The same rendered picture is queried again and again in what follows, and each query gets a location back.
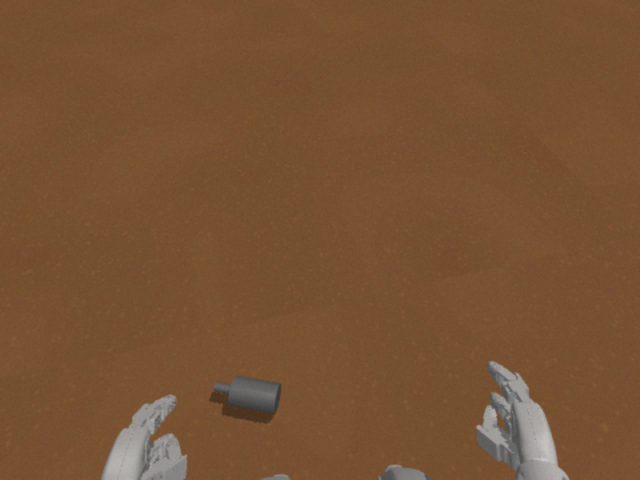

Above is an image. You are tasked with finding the bottle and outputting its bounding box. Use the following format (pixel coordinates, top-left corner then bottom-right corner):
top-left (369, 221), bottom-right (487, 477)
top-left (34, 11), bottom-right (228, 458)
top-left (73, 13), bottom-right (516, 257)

top-left (214, 375), bottom-right (281, 414)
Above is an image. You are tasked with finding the right robot arm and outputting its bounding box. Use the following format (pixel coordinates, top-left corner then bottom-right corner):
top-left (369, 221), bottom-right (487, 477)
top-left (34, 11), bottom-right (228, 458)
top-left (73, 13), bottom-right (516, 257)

top-left (516, 461), bottom-right (570, 480)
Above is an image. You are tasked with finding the right robot hand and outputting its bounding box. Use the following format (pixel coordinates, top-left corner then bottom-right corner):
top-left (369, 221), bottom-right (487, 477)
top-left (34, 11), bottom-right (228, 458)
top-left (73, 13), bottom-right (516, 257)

top-left (476, 361), bottom-right (558, 471)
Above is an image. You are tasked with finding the left robot hand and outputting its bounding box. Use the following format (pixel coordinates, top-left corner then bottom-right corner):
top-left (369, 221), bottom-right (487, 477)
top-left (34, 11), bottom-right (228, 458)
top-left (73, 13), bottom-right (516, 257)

top-left (101, 395), bottom-right (187, 480)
